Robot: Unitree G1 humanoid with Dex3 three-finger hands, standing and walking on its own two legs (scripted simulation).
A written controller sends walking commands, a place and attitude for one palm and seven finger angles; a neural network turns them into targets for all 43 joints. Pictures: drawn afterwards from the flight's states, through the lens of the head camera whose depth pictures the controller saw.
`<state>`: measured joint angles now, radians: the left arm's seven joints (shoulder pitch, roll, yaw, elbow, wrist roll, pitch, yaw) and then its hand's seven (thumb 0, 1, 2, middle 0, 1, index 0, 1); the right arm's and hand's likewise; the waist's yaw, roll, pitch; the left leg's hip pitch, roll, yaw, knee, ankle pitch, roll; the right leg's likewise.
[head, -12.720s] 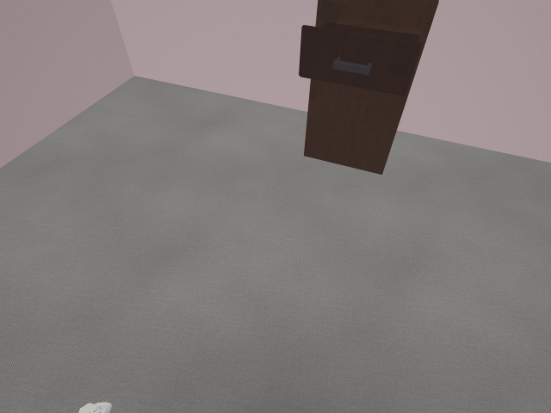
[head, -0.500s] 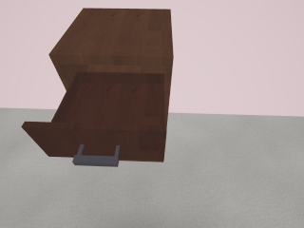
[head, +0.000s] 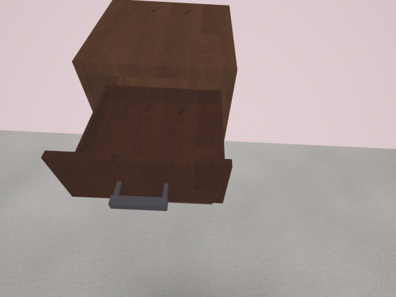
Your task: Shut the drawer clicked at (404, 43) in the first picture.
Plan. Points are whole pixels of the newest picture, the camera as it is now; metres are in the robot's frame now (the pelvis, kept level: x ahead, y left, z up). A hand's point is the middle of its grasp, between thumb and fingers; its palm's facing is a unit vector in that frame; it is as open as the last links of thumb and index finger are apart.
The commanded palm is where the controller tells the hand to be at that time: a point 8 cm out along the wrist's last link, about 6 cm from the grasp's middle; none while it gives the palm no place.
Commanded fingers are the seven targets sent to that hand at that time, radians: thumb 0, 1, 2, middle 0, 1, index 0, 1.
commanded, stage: look again from close up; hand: left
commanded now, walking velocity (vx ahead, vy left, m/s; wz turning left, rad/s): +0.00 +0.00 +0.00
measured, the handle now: (140, 194) +0.34 +0.16 -0.05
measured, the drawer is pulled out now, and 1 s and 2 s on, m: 0.30 0.30 0.30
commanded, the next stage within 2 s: raise the hand and make a fist in 0.62 s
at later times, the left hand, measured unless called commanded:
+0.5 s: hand out of the picture -0.02 +0.16 -0.18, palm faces -0.01 -0.99 -0.16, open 7.4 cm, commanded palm none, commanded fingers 0.00 0.90 0.90 -0.20 -0.30 -0.20 -0.30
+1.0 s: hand (135, 261) +0.18 +0.13 +0.00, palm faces +0.05 -1.00 +0.00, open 6.6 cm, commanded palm +0.09 +0.20 -0.05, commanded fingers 0.00 0.90 0.90 -0.50 -0.62 -0.50 -0.62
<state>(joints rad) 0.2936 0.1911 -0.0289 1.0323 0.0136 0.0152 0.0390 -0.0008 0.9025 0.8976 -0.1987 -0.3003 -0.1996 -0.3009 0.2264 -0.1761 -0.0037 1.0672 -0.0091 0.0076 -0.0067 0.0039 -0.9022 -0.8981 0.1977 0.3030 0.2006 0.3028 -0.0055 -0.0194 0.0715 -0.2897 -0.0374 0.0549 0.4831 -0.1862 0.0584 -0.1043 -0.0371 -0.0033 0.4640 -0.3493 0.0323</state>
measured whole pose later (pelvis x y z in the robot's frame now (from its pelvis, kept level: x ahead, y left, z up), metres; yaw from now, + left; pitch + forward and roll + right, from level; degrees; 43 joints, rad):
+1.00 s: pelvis -0.02 -0.02 -0.04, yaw +0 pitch +7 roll +0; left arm 0.45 0.14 0.05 0.07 -0.19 -0.41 -0.10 0.01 0.94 0.90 -0.31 -0.43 -0.31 -0.43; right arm 0.21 -0.23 -0.04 0.69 0.01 -0.25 0.00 0.01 -0.90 -0.90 0.20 0.30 0.20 0.30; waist -0.05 0.01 -0.15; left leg -0.66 0.00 0.04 0.83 -0.30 0.03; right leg -0.52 -0.01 -0.05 0.88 -0.49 -0.02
